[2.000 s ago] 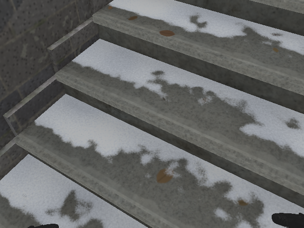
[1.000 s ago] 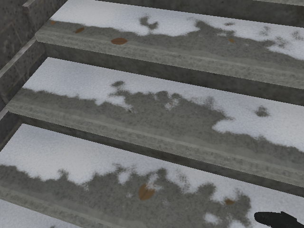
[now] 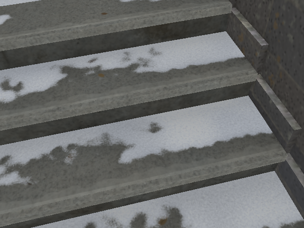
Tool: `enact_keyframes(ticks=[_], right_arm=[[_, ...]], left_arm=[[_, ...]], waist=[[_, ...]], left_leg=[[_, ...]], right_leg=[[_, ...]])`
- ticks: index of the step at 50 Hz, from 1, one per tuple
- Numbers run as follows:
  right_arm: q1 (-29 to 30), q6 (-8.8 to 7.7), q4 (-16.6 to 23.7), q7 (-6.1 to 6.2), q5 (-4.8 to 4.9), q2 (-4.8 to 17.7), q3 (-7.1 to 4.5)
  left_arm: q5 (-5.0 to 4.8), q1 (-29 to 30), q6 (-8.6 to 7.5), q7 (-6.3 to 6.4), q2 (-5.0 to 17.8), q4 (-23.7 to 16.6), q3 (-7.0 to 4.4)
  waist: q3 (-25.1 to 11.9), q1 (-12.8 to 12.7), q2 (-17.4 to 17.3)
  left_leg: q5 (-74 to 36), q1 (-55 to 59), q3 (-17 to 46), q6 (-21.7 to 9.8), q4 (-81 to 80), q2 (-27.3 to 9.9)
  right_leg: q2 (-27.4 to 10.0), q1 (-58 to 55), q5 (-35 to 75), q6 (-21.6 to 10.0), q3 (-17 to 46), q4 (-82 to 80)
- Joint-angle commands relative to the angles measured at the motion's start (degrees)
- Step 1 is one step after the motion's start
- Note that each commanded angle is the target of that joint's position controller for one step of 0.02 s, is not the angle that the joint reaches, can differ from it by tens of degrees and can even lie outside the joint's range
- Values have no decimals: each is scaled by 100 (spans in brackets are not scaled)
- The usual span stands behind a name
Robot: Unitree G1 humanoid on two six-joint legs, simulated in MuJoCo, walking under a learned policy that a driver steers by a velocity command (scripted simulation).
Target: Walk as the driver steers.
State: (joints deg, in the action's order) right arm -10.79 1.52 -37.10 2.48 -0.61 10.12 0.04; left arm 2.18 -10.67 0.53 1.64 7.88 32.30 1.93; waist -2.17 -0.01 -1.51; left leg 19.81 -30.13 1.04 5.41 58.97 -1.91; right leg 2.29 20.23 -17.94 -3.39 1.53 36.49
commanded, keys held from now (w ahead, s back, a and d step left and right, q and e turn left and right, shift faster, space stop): no key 1.00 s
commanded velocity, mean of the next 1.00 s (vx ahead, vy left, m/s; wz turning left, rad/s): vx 0.00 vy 0.00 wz -0.04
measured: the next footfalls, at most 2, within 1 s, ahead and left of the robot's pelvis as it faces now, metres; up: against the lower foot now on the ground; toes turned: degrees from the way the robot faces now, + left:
left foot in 0.08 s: +0.06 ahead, +0.15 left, +0.00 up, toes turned +0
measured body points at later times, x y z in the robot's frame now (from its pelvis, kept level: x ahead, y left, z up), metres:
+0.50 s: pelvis +0.04 +0.03 +0.01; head +0.04 +0.03 +0.46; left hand +0.14 +0.26 -0.12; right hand +0.11 -0.19 -0.13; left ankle +0.02 +0.15 -0.73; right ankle +0.01 -0.09 -0.73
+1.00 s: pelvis +0.03 +0.04 +0.01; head +0.03 +0.04 +0.46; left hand +0.05 +0.27 -0.14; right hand +0.02 -0.19 -0.14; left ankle +0.02 +0.15 -0.73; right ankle +0.01 -0.09 -0.73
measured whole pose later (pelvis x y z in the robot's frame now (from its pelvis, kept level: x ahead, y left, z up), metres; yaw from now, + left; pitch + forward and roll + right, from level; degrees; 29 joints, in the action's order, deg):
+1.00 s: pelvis +0.03 +0.04 +0.01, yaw +0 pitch +0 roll +1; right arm -21.6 2.2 -55.8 3.0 -1.1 9.3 0.0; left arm 0.4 -19.5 0.1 1.7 9.6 56.5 0.2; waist -0.5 0.9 0.7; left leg 13.0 -10.0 -0.4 -1.2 23.0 1.8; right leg -0.8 10.1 -15.8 0.6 2.6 25.9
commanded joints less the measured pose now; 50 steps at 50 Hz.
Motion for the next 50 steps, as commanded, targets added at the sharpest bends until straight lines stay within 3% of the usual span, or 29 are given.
enact_keyframes(ticks=[1, 2, 3, 4, 5, 6, 7, 9, 11, 12, 20, 23, 31, 46, 47, 50], right_arm=[[206, -110, 362, -44, 101, 268, -90], [36, -131, 245, -90, 99, 195, -69], [-135, -126, 77, -122, 3, 249, -80], [-257, -124, 58, -160, -103, 397, -103], [-307, -134, 60, -187, -140, 723, -169], [-205, -162, -71, -234, -68, 630, -186], [-187, -194, -63, -271, -35, 372, -134], [-94, -245, -101, -235, -111, 297, -99], [-268, -272, -222, -199, -106, 290, -98], [-425, -276, -301, -185, -91, 226, -67], [-731, -202, -626, -77, -70, 365, -87], [-793, -166, -768, -47, -80, 434, -112], [-1026, -69, -1131, -9, -83, 399, -123], [-1431, 27, -1666, 55, -58, 402, -96], [-1446, 41, -1704, 71, -55, 324, -77], [-1477, 41, -1796, 64, -42, 369, -76]], left_arm=[[-22, 3, -8, -18, 735, -308, -258], [-88, 37, -6, -47, 622, -250, -228], [-120, -124, -53, -90, 516, -98, -204], [-91, -227, -142, -152, 451, 19, -182], [-66, -366, -215, -223, 424, 110, -199], [-20, -383, -212, -240, 332, 182, -178], [-53, -107, -197, -219, 558, 245, -237], [-64, 145, -141, -169, 538, 232, -250], [-32, 58, -141, -182, 486, 318, -244], [-134, -27, -149, -178, 445, 417, -248], [-105, -360, -111, -132, 564, 906, -305], [-142, -480, -106, -77, 610, 1102, -311], [-149, -717, -81, 12, 692, 1568, -322], [-173, -1121, -82, 46, 656, 2201, -251], [-204, -1160, -91, 27, 690, 2240, -263], [-184, -1206, -80, -4, 634, 2330, -253]], waist=[[-204, -140, 1171], [-125, -23, 1141], [-135, -4, 999], [-160, 17, 804], [-179, -153, 262], [-175, -195, -444], [-16, 23, -304], [-67, 50, -348], [-216, 65, -199], [-284, 79, -55], [-82, 81, 140], [91, 48, 247], [225, 92, 220], [506, 100, 241], [506, 112, 266], [631, 93, 251]], left_leg=[[711, 522, -210, -62, -1843, 82], [-128, 1000, -191, -153, -2932, 32], [-1112, 1606, 24, -254, -3336, -59], [-2162, 2071, 395, -353, -3376, -289], [-2771, 2345, 369, -535, -3099, -397], [-1777, 1883, 420, -791, -3161, -295], [-1420, 1729, 397, -831, -3307, -179], [-1660, 1796, 360, -840, -3308, -142], [-1932, 1990, 358, -873, -3296, -143], [-2044, 2086, 361, -917, -3253, -160], [-2334, 2212, 329, -1026, -3495, -99], [-2390, 2165, 306, -1025, -3597, -91], [-2112, 2216, 219, -1015, -3768, -1], [-1521, 2130, 159, -966, -3948, 89], [-1453, 2139, 185, -981, -3972, 80], [-1222, 2035, 188, -986, -4050, 82]], right_leg=[[-1227, -685, 1971, -905, 1295, -1085], [-1119, -618, 1631, -784, 1224, -1049], [-1083, -375, 1536, -638, 1218, -1103], [-831, -111, 1244, -413, 1040, -1051], [-537, 154, 853, -226, 756, -1021], [-377, -153, 478, -27, 556, -1133], [-337, -241, 453, 78, 476, -1002], [-360, -291, 778, 105, 427, -889], [-374, -369, 1081, 109, 399, -883], [-373, -410, 1143, 76, 395, -891], [-433, -561, 1397, 195, 355, -1003], [-435, -621, 1415, 238, 326, -1056], [-453, -683, 1374, 251, 286, -1224], [-437, -554, 1034, 224, 205, -1476], [-425, -533, 951, 214, 198, -1506], [-415, -516, 868, 216, 189, -1614]])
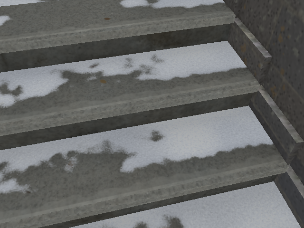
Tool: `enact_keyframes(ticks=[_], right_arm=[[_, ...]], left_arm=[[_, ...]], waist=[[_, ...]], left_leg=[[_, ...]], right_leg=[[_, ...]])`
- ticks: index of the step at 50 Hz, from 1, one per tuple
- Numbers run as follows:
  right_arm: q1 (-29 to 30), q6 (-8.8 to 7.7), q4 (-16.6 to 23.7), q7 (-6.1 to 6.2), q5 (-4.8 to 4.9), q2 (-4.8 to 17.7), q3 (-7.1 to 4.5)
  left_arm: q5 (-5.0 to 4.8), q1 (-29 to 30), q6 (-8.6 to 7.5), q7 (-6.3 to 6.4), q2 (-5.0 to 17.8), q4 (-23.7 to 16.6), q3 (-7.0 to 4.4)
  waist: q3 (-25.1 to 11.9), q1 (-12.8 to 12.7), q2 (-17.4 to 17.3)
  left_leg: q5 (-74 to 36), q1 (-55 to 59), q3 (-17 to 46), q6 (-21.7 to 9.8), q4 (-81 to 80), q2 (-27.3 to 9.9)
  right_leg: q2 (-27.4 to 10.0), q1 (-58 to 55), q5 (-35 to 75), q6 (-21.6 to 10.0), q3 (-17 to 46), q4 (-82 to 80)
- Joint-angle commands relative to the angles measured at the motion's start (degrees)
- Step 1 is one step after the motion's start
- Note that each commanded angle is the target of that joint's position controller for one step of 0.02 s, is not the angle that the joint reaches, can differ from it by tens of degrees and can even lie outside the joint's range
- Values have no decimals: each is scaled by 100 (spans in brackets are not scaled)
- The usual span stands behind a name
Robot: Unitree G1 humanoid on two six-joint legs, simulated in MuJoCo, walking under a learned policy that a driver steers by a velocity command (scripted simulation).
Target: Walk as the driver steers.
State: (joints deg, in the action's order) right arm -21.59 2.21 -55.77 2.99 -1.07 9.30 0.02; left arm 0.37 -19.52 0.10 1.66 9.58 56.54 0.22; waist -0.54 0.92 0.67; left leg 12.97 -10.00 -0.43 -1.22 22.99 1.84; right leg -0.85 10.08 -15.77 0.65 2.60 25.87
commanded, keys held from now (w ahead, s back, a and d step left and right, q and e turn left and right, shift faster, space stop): no key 0.02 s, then w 0.98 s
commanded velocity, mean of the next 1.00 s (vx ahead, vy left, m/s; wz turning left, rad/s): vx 0.37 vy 0.00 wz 0.00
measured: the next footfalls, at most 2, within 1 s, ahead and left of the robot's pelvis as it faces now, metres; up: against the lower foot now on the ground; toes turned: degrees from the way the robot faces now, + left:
left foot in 0.64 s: +0.35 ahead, +0.15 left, +0.15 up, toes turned +6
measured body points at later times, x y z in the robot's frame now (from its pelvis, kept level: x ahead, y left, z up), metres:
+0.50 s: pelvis +0.10 +0.00 -0.01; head +0.10 -0.01 +0.44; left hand -0.03 +0.20 -0.15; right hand +0.28 -0.18 -0.11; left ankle +0.11 +0.13 -0.40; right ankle -0.02 -0.13 -0.74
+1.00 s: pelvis +0.36 +0.07 +0.14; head +0.36 +0.10 +0.59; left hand +0.58 +0.21 +0.05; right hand +0.25 -0.12 +0.00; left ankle +0.31 +0.14 -0.59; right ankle +0.47 -0.09 -0.30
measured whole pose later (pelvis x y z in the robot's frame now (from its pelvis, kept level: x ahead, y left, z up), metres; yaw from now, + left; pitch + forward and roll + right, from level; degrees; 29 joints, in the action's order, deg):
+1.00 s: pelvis +0.36 +0.07 +0.14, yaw +0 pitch +3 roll -1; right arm -32.4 -3.9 -61.8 -1.6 -2.5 6.0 3.2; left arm -0.5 -4.5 -2.8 -0.6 4.5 38.7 5.1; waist -4.3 2.6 3.0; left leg 21.0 -12.8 -7.0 -3.3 30.5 -0.2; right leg -0.6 76.2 1.6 -4.6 4.8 113.8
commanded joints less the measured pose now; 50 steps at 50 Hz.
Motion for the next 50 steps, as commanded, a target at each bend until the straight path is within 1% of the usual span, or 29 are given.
enact_keyframes(ticks=[1, 6, 9, 12, 14, 15, 16, 18, 21, 22, 25, 26, 27, 28, 29, 30, 31, 32, 33, 34, 35, 36, 37, 38, 39, 42, 45, 48, 50], right_arm=[[-420, -30, 43, 11, 2, 444, -70], [-401, -82, 175, 51, 142, 860, -223], [-505, -196, 308, -4, 146, 972, -263], [57, -269, 559, -71, 222, 947, -226], [743, -421, 813, -142, 203, 568, -69], [694, -579, 834, -210, 225, 309, 18], [723, -745, 792, -300, 270, 392, 30], [1057, -913, 976, -449, 413, 287, 83], [1656, -918, 1677, -538, 358, -259, 373], [1657, -900, 1879, -597, 367, -421, 481], [2164, -816, 2631, -632, 337, -649, 793], [2700, -808, 3100, -663, 232, -596, 900], [2958, -829, 3310, -674, -8, -529, 989], [3109, -851, 3391, -584, -46, -480, 988], [2721, -915, 3280, -493, 45, -257, 823], [1927, -908, 3068, -397, 200, 245, 572], [973, -826, 2774, -355, 224, 897, 259], [277, -719, 2414, -327, 99, 1297, -5], [-708, -616, 1944, -340, -123, 1882, -235], [-1378, -491, 1350, -288, -208, 2146, -305], [-973, -488, 1443, -216, -256, 1526, -182], [-316, -493, 1246, -282, -65, 958, -63], [27, -546, 921, -397, -55, 357, 59], [253, -604, 685, -473, -111, 23, 105], [380, -637, 456, -502, -197, -322, 185], [57, -639, -20, -584, -132, -401, 183], [383, -672, 104, -585, -248, -169, 277], [-628, -755, -233, -464, -137, 265, 254], [-1422, -690, -482, -325, -58, 357, 221]], left_arm=[[-4, -344, -39, -5, 468, -68, -81], [-90, -290, -94, 55, 524, -179, -138], [-58, -273, -283, 16, 269, -311, -48], [-40, -722, -352, -42, 285, -249, -19], [-44, -1318, -378, -48, 733, -184, -149], [-1, -1862, -381, -67, 1240, -96, -322], [70, -2350, -401, -54, 1184, -37, -346], [210, -1930, -481, -1, 1074, -103, -294], [195, -1897, -387, -66, 66, 152, 41], [144, -1813, -355, -81, -28, 208, 77], [58, -1147, -236, 7, 212, 147, 119], [-104, -880, -219, 61, 331, 90, 129], [-178, -824, -292, 111, 446, 62, 107], [-349, -1196, -381, 119, 567, 225, 78], [-462, -1466, -554, 38, 955, 264, -4], [-331, -1631, -621, -62, 1385, 367, -70], [-140, -1493, -569, -92, 1890, 330, -210], [-61, -1157, -478, -77, 1940, 263, -303], [17, -702, -534, -46, 1573, -114, -252], [99, -1220, -749, -237, 215, -243, -48], [49, -1251, -919, -514, 204, -157, -116], [-99, -150, -867, -639, 20, -721, -62], [-64, 656, -768, -611, -124, -1210, 59], [-38, 791, -684, -565, -24, -1379, 62], [-114, 363, -582, -545, -171, -1389, 135], [-233, 184, -444, -472, -599, -1530, 385], [-98, 756, -336, -352, -353, -1798, 438], [-20, 1386, -254, -176, -525, -1971, 508], [-122, 2147, -340, -188, -655, -2323, 631]], waist=[[463, 4, 21], [848, 87, -309], [642, 98, -631], [665, -210, -587], [773, -574, 500], [539, -684, 1440], [353, -903, 1298], [624, -660, 523], [824, -411, 90], [884, -263, 36], [1267, 38, 155], [1372, 161, 71], [969, 150, -251], [462, 71, -118], [-218, 210, 616], [-988, 645, 1355], [-1192, 1158, 1968], [-1382, 1462, 2071], [-1615, 1630, 809], [-2483, 964, -2843], [-2329, 770, -1562], [-924, 493, -1014], [-53, 216, -195], [161, -46, 91], [190, -385, -198], [433, -631, -132], [478, -664, -70], [416, -226, -505], [489, 201, -619]], left_leg=[[-540, 27, 336, -322, -461, -292], [2818, -585, 1055, -836, -676, -621], [2855, -411, 1939, -1157, -839, -1187], [2723, -1284, 1711, -1140, -547, -1017], [1465, -2699, 448, -690, 1221, -173], [954, -3517, -135, -421, 2834, 195], [1437, -4374, 142, -206, 5054, 204], [1417, -6057, 780, -108, 8262, -116], [1710, -7766, 846, -253, 10959, -212], [1750, -7979, 902, -318, 11107, -299], [1531, -7828, 496, -267, 10360, -551], [1072, -7091, 10, -196, 8706, -849], [50, -4586, -663, -164, 7079, -1006], [-288, -2550, -1189, -146, 6069, -755], [-153, -935, -1478, -169, 6009, -313], [774, -275, -1536, -275, 5676, 157], [1107, -395, -1157, -429, 4597, 249], [1152, -417, -379, -622, 3409, 138], [729, 681, 1680, -1011, 2214, -689], [-71, 1989, 5061, -1985, -251, -2204], [1320, 1289, 6264, -1818, -893, -2402], [2380, 130, 5109, -1392, -780, -2248], [2531, -918, 3926, -1137, -394, -2040], [1871, -1435, 2683, -915, -149, -1745], [1497, -1695, 2065, -772, -175, -1554], [658, -1556, 837, -542, -294, -1352], [239, -2616, -238, -494, -569, -1006], [276, -1545, 257, -815, -665, -1218], [13, 92, 829, -775, -684, -1482]], right_leg=[[-97, 493, 652, -188, 76, -564], [95, 1302, -1808, -505, 20, 18], [205, 1495, -1073, -487, -208, 730], [233, 567, -1100, -624, -149, 364], [-430, -486, -1613, -1122, 1184, -581], [-1331, -1289, -1759, -1748, 2802, -1257], [-2068, -1812, -1373, -2322, 4155, -1722], [-2186, -2247, -62, -2249, 3402, -1552], [-1777, -2242, 863, -1648, 1927, -1259], [-1700, -1930, 651, -1483, 1607, -1302], [-1370, -144, -66, -1060, 694, -1976], [-1042, 908, -300, -914, 248, -2419], [-955, 2477, 217, -1100, 83, -3318], [-718, 3029, 821, -1182, -177, -3646], [-835, 2557, 4325, -1268, -163, -3072], [-911, 1358, 8237, -1197, -417, -1849], [-1060, -131, 9974, -979, -240, -645], [-1119, -926, 9880, -732, -53, 557], [-884, 65, 7486, -626, 304, 2427], [919, 1991, 431, -461, 860, 5214], [904, 2683, 339, -494, 2001, 7422], [603, 3570, 584, -643, 1346, 8228], [262, 4086, 815, -862, 920, 8458], [73, 4118, 1120, -972, 802, 8501], [83, 4245, 1134, -1084, 893, 9089], [133, 5608, 1329, -1190, 1025, 9692], [147, 5266, 2234, -707, 345, 8360], [50, 6390, 1984, -409, -59, 9034], [-143, 7941, 1406, -424, 46, 9241]])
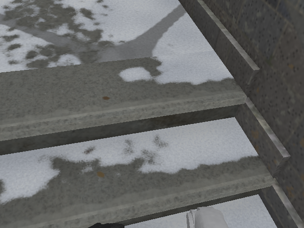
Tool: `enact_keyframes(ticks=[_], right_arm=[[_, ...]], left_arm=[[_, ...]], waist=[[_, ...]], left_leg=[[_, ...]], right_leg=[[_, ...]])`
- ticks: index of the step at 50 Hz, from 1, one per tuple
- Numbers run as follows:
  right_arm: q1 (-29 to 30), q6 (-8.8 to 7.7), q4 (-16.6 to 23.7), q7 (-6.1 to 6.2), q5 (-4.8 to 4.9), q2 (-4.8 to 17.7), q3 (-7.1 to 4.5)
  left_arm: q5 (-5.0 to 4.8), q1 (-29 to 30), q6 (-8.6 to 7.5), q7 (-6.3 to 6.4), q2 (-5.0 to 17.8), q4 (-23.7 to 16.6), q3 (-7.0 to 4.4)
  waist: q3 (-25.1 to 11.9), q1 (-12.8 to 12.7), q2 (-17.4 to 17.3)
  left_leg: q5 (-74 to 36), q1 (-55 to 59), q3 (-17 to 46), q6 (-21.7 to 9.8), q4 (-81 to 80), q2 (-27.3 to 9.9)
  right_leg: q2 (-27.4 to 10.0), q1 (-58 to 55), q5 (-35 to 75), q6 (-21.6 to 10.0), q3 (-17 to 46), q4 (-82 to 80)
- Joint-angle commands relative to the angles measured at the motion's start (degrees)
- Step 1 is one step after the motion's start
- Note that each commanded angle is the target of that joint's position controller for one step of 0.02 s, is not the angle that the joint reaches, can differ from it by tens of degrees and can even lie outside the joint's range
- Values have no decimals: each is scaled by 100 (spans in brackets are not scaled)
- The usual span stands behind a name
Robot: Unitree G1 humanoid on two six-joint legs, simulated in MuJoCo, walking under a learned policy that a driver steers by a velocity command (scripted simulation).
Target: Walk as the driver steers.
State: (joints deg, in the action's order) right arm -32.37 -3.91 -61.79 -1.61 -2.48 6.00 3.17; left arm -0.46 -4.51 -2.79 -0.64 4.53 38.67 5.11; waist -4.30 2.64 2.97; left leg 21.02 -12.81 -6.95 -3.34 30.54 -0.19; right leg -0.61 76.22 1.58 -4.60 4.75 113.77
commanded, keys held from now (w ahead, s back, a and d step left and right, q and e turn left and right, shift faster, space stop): w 0.24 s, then w+q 0.14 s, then q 0.38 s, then w+q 0.24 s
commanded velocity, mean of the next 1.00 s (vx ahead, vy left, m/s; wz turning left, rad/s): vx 0.34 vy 0.00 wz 0.32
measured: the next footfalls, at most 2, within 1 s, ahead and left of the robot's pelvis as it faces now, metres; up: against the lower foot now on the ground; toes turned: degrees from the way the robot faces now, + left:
right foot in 0.20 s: +0.34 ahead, -0.11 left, +0.15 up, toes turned -6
left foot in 0.72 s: +0.56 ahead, +0.12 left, +0.30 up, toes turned +18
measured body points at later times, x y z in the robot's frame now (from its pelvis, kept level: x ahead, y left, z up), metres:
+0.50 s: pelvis +0.30 -0.03 +0.15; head +0.28 -0.04 +0.60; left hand +0.25 +0.18 -0.01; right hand +0.49 -0.22 +0.04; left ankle +0.36 +0.15 -0.29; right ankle +0.30 -0.11 -0.58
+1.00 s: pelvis +0.48 +0.05 +0.28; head +0.46 +0.09 +0.73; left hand +0.59 +0.33 +0.20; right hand +0.62 -0.16 +0.17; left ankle +0.53 +0.11 -0.43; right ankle +0.55 -0.13 -0.20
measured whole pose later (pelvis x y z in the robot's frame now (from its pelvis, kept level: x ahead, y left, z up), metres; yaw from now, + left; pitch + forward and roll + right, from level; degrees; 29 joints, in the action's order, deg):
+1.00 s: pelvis +0.48 +0.05 +0.28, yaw +22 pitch +3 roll -4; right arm -21.4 -2.3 -47.2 -1.2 -0.3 11.8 -1.5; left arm 1.3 -6.7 -4.0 1.0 10.3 36.9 -0.2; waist -5.3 0.8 0.6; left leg 15.0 -29.1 1.5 -6.6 41.0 4.4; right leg -4.6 54.3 -1.5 -5.1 4.3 105.8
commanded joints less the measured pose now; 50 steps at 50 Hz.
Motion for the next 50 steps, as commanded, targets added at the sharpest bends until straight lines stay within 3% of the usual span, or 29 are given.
enact_keyframes(ticks=[1, 3, 5, 6, 8, 10, 11, 12, 13, 14, 15, 16, 18, 20, 23, 28, 30, 32, 34, 36, 37, 38, 39, 40, 41, 42, 45, 47, 50], right_arm=[[-675, -27, 123, 211, 110, 707, -112], [-1145, 125, 54, 403, 137, 602, -88], [-1078, 184, 92, 578, 184, 809, -205], [-1093, 203, -17, 568, 291, 733, -197], [-1133, 59, -235, 417, 201, 1060, -193], [-616, -9, -128, 336, 152, 1895, -388], [-27, -76, 185, 372, 88, 1882, -456], [-533, -263, 312, 213, 177, 765, -298], [-143, -486, 211, -43, 162, 882, -455], [592, -493, 756, -192, 329, 622, -496], [1346, -388, 1270, -178, 325, 235, -337], [1708, -307, 1547, -113, 282, 202, -308], [1291, -139, 1607, -112, 355, -227, -83], [826, -12, 1428, -45, 572, -242, -10], [1234, 243, 1607, 181, 440, -91, -12], [3201, 182, 2701, 167, 190, 133, 117], [3668, 196, 3002, 79, 252, 50, 227], [4431, 266, 3275, -6, 335, -22, 274], [3398, 317, 2948, -27, 280, 27, 156], [2290, 277, 2659, -7, 326, 772, -199], [1670, 300, 2676, 6, 300, 1542, -501], [1440, 411, 2662, 176, 111, 2295, -755], [1651, 408, 2870, 314, -216, 2047, -692], [1917, 312, 2820, 332, -99, 1641, -597], [2032, 219, 2640, 292, 177, 1237, -533], [2151, 170, 2401, 219, 279, 994, -509], [1774, 73, 1931, 83, 206, 504, -387], [1366, 55, 1725, 0, 242, 656, -442], [1485, 40, 1866, 59, 212, 1006, -557]], left_arm=[[-76, 1134, -150, -49, 22, -725, 157], [-51, 1885, -257, -222, 9, -1131, 236], [51, 2724, -229, -385, -119, -1553, 402], [-23, 2800, -209, -427, -21, -1529, 365], [-75, 1705, -320, -351, 327, -1243, 154], [-61, -187, -263, -274, 1208, -673, -333], [65, -1624, -215, -251, 1713, -184, -533], [293, -2489, -119, -181, 2267, 343, -800], [503, -2629, -12, 56, 1879, 569, -692], [360, -1930, -6, 44, 1299, 814, -560], [188, -1454, -48, -32, 756, 1042, -413], [194, -1185, -120, -68, 282, 1295, -314], [314, -984, -172, -187, -166, 1609, -251], [402, -742, -88, -217, 32, 1613, -302], [528, -760, -113, -187, 320, 1692, -212], [366, -1869, 30, 236, 839, 1825, -311], [274, -1960, 88, 485, 1536, 1660, -570], [67, -2338, 176, 605, 1659, 1602, -698], [-37, -1830, 139, 474, 1702, 1439, -719], [-18, -1721, 89, 346, 1852, 1291, -701], [120, -1843, -22, 282, 1681, 1054, -676], [190, -1777, -140, 103, 1330, 831, -607], [74, -1675, -325, -159, 1420, 938, -768], [-24, -1118, -283, -216, 1326, 634, -809], [29, -631, -224, -118, 1139, 315, -767], [169, -631, -181, -14, 925, 190, -731], [71, -996, -120, 32, 542, -59, -552], [114, -815, -118, 146, 267, -206, -435], [314, -684, -83, 205, 529, -328, -428]], waist=[[876, 275, -719], [786, 511, -638], [722, 632, -663], [782, 591, -484], [-128, -152, -1597], [-974, -1375, -2485], [-1559, -1886, -2123], [-2540, -1472, 790], [-2577, -1497, 849], [-1190, -1013, 637], [-224, -603, 236], [401, -287, -320], [418, 295, -648], [650, 616, -459], [728, 622, 223], [697, -91, 199], [356, -170, 333], [389, -561, -28], [-184, -115, 366], [-968, 399, 870], [-1533, 646, 322], [-2309, 532, -1998], [-2737, 442, -1433], [-1927, 287, -867], [-661, 111, -468], [-121, -191, -287], [167, -553, -525], [271, -517, -541], [257, -492, -796]], left_leg=[[-476, 831, 1574, -493, -1537, -1277], [-975, 1538, 1910, -515, -1804, -1523], [-1906, 784, 1843, -699, -3168, -1788], [-2748, 791, 1384, -624, -3403, -1684], [-8990, 932, 429, -607, -2042, -1390], [-11007, 2020, 720, -629, -251, -1540], [-9549, 987, 990, -536, 1209, -1388], [-4595, -1410, 1259, -273, 3835, -37], [-1393, -1935, 2589, -218, 6351, 537], [-1369, -2970, 2693, -312, 7615, 418], [-1521, -3500, 2215, -554, 8236, 185], [-1627, -3906, 2050, -733, 8707, 82], [-2041, -4364, 2280, -993, 9128, 5], [-2027, -4835, 2122, -735, 8694, 21], [-2539, -4882, 1298, -252, 8715, 157], [-2066, -6196, 947, 61, 7579, -232], [-1034, -5865, 384, 179, 6268, -736], [-143, -5264, 70, 231, 5003, -811], [557, -3570, -600, -214, 4642, -205], [11, -1915, -357, -716, 3023, 468], [-676, 13, 1843, -1342, 2182, -230], [-765, 1245, 5321, -2348, -295, -1511], [328, 1171, 6609, -2227, -1275, -1851], [1549, 450, 5890, -1609, -1117, -1615], [2209, -519, 5012, -1097, -855, -1296], [2296, -1221, 4166, -746, -574, -1014], [1671, -1474, 3100, -469, -539, -496], [795, -1196, 2621, -266, -512, -325], [660, -1328, 2688, -164, -812, -168]], right_leg=[[-294, 1590, -421, 189, -347, -369], [-687, 1900, -333, 299, -703, -1137], [-935, -59, -796, 346, -1285, -2787], [-768, -925, -1128, 256, -1690, -3708], [286, -3986, -2150, -191, -2299, -4268], [413, -5310, -2478, -632, -1291, -5774], [-318, -6923, -2125, -968, 354, -6271], [-1842, -8998, -3416, -2010, 3911, -8617], [-2268, -8574, -3794, -1839, 5605, -10060], [-2196, -7431, -4143, -1291, 4485, -10116], [-2120, -6354, -3771, -877, 3387, -9823], [-1875, -5616, -2904, -581, 2152, -9472], [-1398, -5317, -1430, 111, 428, -9064], [-1143, -4982, -878, 286, -734, -9170], [-947, -4304, 55, 115, -1614, -9512], [-1166, -5950, 844, 46, -1367, -9543], [-1601, -6731, 1200, -122, -1322, -10276], [-1860, -7304, 1291, -353, -1156, -10590], [-1870, -7552, 5487, -404, -1849, -9588], [-1531, -7884, 7736, -268, -1759, -8083], [-1099, -6081, 6323, 124, -1469, -6302], [427, -4431, -1535, 640, -1098, -3860], [575, -4032, -2170, 593, 647, -1666], [288, -3420, -1759, 412, 757, -1122], [203, -2781, -1628, 305, 363, -876], [23, -2509, -1256, 182, 159, -770], [-216, -2149, -839, -161, -4, -302], [-351, -1489, -598, -202, -94, -331], [-499, -1320, 268, 93, -297, -1243]])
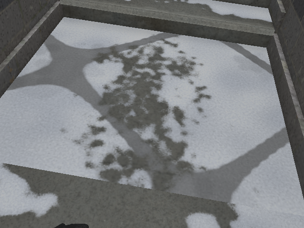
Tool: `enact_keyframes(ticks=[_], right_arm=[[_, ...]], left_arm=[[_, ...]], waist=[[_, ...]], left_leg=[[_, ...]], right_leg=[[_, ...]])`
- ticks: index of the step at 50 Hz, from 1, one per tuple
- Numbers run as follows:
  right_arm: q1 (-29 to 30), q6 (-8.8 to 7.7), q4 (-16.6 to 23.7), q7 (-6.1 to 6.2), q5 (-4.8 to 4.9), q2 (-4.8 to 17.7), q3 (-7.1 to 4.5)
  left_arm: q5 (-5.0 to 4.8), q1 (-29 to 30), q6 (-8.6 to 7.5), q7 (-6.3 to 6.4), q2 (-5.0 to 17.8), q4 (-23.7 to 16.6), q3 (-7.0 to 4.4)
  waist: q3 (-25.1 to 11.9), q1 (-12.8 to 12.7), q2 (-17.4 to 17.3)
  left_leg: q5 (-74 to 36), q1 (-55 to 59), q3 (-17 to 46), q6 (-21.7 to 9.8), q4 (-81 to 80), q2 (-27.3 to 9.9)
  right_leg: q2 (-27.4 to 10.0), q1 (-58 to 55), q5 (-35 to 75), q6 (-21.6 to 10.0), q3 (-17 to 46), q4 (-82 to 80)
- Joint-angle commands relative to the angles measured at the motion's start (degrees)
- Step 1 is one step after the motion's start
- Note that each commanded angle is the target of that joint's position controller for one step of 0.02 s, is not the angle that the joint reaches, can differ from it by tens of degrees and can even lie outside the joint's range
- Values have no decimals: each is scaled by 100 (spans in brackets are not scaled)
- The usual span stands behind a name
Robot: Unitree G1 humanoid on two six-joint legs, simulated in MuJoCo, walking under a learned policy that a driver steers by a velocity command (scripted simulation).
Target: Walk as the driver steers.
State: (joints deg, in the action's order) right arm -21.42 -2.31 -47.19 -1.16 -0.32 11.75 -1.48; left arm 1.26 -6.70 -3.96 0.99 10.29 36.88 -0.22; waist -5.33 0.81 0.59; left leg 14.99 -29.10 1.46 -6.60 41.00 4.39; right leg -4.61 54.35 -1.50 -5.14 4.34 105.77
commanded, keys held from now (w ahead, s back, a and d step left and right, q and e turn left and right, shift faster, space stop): w+q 0.78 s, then w+e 0.22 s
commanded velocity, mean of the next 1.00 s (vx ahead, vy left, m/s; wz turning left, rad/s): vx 0.46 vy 0.00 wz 0.50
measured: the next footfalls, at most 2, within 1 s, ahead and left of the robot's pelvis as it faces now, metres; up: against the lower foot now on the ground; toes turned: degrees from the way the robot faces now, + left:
right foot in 0.46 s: +0.45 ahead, -0.18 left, +0.15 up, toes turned +12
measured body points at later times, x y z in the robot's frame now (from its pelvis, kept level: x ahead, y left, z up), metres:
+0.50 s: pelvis +0.26 -0.09 +0.04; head +0.28 -0.09 +0.49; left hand +0.39 +0.18 -0.01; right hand +0.34 -0.32 -0.11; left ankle +0.07 +0.03 -0.67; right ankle +0.42 -0.18 -0.57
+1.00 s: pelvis +0.48 -0.04 +0.17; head +0.50 -0.02 +0.62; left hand +0.34 +0.14 +0.02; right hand +0.76 -0.11 +0.08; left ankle +0.57 +0.19 -0.52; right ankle +0.42 -0.19 -0.57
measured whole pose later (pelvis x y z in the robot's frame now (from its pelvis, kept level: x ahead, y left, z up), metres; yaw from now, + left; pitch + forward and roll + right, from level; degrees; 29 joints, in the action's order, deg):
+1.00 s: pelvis +0.48 -0.04 +0.17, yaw +29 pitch +0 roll -2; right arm -6.1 -1.0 -37.7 -3.1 2.8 9.9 -2.7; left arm -0.7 -26.1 -4.1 0.9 8.2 51.5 -1.0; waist 2.0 -5.6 -1.2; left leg 2.1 -38.5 -1.1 -3.2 42.2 -6.9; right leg -2.2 -4.6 -20.7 0.6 -17.3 16.5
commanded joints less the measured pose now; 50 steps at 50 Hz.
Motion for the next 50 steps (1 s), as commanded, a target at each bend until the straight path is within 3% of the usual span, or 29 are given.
enact_keyframes(ticks=[1, 3, 4, 7, 9, 12, 15, 16, 17, 18, 20, 22, 23, 24, 25, 26, 27, 28, 29, 30, 32, 34, 36, 37, 40, 44, 46, 49, 50], right_arm=[[332, -93, 418, 102, -31, 456, -94], [282, -130, 422, 169, -63, 463, -52], [-57, -110, 275, 163, -127, 369, -7], [-399, -45, 140, 154, -83, 401, -64], [-762, -11, -119, 192, -53, 171, -10], [-813, 8, -259, 280, -75, 43, -8], [-853, 81, -460, 339, 7, 70, 12], [-844, 124, -476, 451, 110, 37, -1], [-630, 187, -387, 520, 156, 329, -104], [-561, 207, -381, 564, 266, 301, -135], [21, 165, -74, 515, 325, 487, -207], [343, 123, 117, 385, 395, 1105, -354], [463, 40, 42, 307, 383, 1098, -344], [579, -169, 257, 192, 122, 402, -167], [-716, -276, 283, -11, 227, -378, -55], [-582, -300, 170, -152, 163, -2, -159], [138, -150, 459, -166, 188, 145, -153], [582, -25, 769, -163, 159, -45, -50], [729, 101, 847, -199, 195, -52, -35], [518, 202, 766, -253, 267, 45, -71], [313, 296, 782, -207, 343, -53, -71], [616, 356, 998, -84, 242, -70, -56], [788, 383, 1133, 28, 168, 155, -114], [1052, 374, 1258, 82, 165, 150, -107], [1192, 356, 1228, 182, 306, 471, -302], [1943, 181, 1387, 2, 253, 154, -240], [2500, 14, 1579, -136, 328, -109, -126], [2607, -68, 1632, -269, 331, -182, -56], [2731, -23, 1690, -298, 297, -65, -110]], left_arm=[[146, -266, 28, 42, -39, -176, 120], [191, -389, -26, 64, -94, -124, 106], [109, -419, -41, 53, -257, -45, 150], [13, -118, -167, 137, -166, -79, 95], [-78, 284, -185, 146, -214, -194, 89], [-82, 426, -192, 47, -391, -326, 183], [17, 1088, -206, 6, -633, -771, 392], [42, 1122, -184, 26, -607, -838, 420], [67, 1212, -158, 50, -620, -993, 451], [76, 1432, -155, 49, -492, -1145, 462], [78, 657, -187, 64, -89, -985, 224], [-95, -1019, -163, 216, 837, -695, -299], [-174, -1834, -159, 223, 1373, -565, -518], [-36, -2893, -182, 126, 1864, 1, -562], [246, -2439, -144, 136, 1863, 79, -511], [74, -1941, -129, 198, 1242, -91, -441], [-139, -1391, -49, 247, 732, 87, -369], [-78, -1065, -12, 239, 355, 329, -252], [88, -1026, -52, 209, -25, 680, -144], [161, -816, -95, 137, -319, 782, -32], [52, -949, -149, 65, -340, 1032, -42], [68, -1162, -98, -4, -100, 1226, -116], [93, -1221, -92, 40, 349, 1151, -232], [107, -1312, -78, 140, 424, 1134, -272], [100, -1366, -184, 188, 596, 1012, -322], [-114, -1953, -192, 125, 527, 1279, -255], [-135, -2313, -98, 87, 491, 1351, -239], [-230, -2401, 3, -23, 732, 1323, -307], [-309, -2282, -15, -57, 861, 1279, -313]], waist=[[317, -190, -665], [70, -171, -940], [4, -56, -900], [369, 161, -748], [619, 365, -890], [924, 294, -895], [1056, 310, -787], [1074, 226, -749], [1093, 129, -719], [1170, 153, -818], [444, -380, -1120], [-557, -1331, -1553], [-906, -1830, -1132], [-1499, -1724, 1178], [-2402, -576, 3990], [-1532, -546, 2875], [-322, -436, 1946], [500, -238, 828], [674, 46, 379], [768, 212, 481], [937, 300, 365], [1069, 290, 200], [1056, 248, 93], [1021, 145, 159], [957, -27, 171], [1228, -471, -66], [1283, -723, -162], [1413, -810, 97], [1435, -792, 396]], left_leg=[[1310, 349, 2049, 99, -1943, -648], [1327, 779, 2564, -38, -1998, -784], [1457, 1157, 2820, -229, -1833, -923], [1642, 1840, 3190, -425, -1976, -1092], [1681, 2280, 3419, -725, -2100, -1213], [1078, 2479, 3290, -896, -2151, -1305], [1170, 2396, 3355, -826, -2487, -1362], [743, 2255, 3338, -802, -2582, -1491], [578, 1953, 3035, -842, -3249, -1412], [360, 1350, 2929, -745, -3512, -1336], [-1451, 206, 2177, -501, -3753, -1186], [-6163, 1089, 1861, -144, -2254, -993], [-6827, 1272, 1746, 125, -449, -759], [-4136, 292, 1657, 156, 1525, -291], [-161, -662, 2262, 263, 3786, 780], [-287, -1289, 2049, 306, 5501, 616], [-421, -1695, 1274, 279, 5942, 235], [-645, -1920, 753, 169, 6384, -162], [-810, -1708, 575, -36, 6241, -382], [-622, -1482, 657, -141, 5985, -503], [-411, -1641, 635, -225, 6141, -444], [-701, -1937, 640, -180, 5547, -504], [-972, -2111, 445, 47, 4724, -504], [-850, -2191, 467, 246, 4251, -605], [-1199, -2268, 575, 354, 3346, -846], [-1566, -2524, -51, 158, 1278, -1228], [-1551, -2480, -321, 246, 514, -1190], [-1208, -1736, -602, 388, -272, -910], [-1042, -1246, -719, 448, -458, -775]], right_leg=[[-43, 1012, 697, 331, -405, -313], [-46, 1364, 937, 499, -321, 51], [38, 1930, 740, 574, -349, 1041], [-82, 2864, 78, 664, -213, 1047], [-24, 3441, -455, 737, -223, 1313], [16, 3884, -928, 715, -187, 1404], [-137, 3954, -1152, 667, -310, 804], [-305, 3849, -1249, 645, -66, 788], [-379, 3128, -1285, 650, -568, -319], [-494, 2001, -1585, 537, -662, -1463], [-163, -1513, -1717, 352, -1332, -2926], [480, -3567, -2640, 275, -1278, -3471], [362, -4436, -2839, 108, -402, -4750], [-302, -5889, -2993, -175, 1171, -5834], [-1779, -6327, -3744, -923, 5318, -8734], [-1971, -5334, -4196, -949, 5843, -9458], [-1918, -4153, -4900, -731, 4561, -9045], [-1823, -3087, -4706, -593, 3269, -8502], [-1569, -2446, -4371, -374, 2024, -7911], [-1221, -2075, -3797, -157, 1081, -7936], [-1253, -2189, -3265, -83, 478, -8101], [-1175, -2395, -2686, 62, -79, -8469], [-1133, -2793, -2481, -112, -563, -8865], [-1201, -3139, -2301, -220, -621, -9143], [-1324, -4213, -1591, -325, -769, -9540], [-1329, -5560, -903, -586, -953, -9867], [-1353, -6122, -767, -672, -729, -9869], [-1280, -6120, -75, -773, -913, -9728], [-1233, -5940, 324, -809, -977, -9773]])
Velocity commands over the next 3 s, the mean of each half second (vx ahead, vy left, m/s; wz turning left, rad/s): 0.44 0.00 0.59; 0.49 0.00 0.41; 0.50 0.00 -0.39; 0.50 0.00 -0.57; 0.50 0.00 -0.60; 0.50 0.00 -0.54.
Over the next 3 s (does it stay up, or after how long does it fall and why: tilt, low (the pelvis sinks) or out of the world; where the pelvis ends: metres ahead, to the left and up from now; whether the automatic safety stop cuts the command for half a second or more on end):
stays up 1.56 -0.03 0.18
